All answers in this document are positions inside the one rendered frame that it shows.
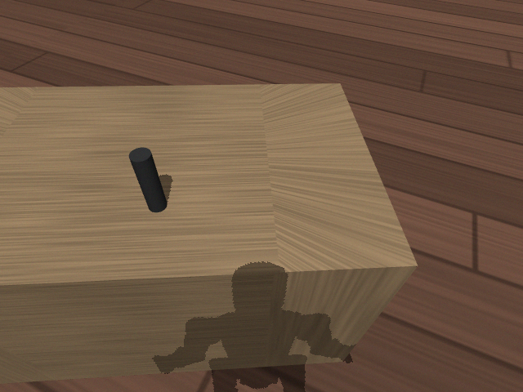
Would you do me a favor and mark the can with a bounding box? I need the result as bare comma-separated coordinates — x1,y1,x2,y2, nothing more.
129,148,168,212

